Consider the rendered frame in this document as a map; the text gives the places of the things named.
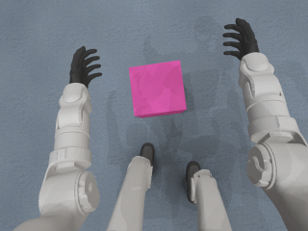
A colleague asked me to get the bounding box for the left robot thigh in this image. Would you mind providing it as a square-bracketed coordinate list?
[106, 161, 153, 231]

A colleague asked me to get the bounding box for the right robot forearm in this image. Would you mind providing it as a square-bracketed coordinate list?
[238, 52, 308, 147]

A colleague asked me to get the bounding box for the robot right upper arm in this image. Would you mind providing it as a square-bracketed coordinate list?
[246, 142, 308, 231]

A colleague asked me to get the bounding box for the robot left shin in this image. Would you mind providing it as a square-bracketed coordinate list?
[127, 156, 150, 170]

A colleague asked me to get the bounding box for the robot right hand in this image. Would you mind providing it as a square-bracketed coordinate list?
[222, 18, 260, 61]

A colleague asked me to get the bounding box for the robot left upper arm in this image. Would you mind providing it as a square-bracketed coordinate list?
[13, 169, 100, 231]

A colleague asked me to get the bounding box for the carton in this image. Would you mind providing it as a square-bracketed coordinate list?
[128, 60, 187, 118]

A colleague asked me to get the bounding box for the left robot forearm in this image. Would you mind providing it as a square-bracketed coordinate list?
[38, 83, 92, 211]

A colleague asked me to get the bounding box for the robot left hand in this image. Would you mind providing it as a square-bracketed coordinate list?
[69, 46, 102, 89]

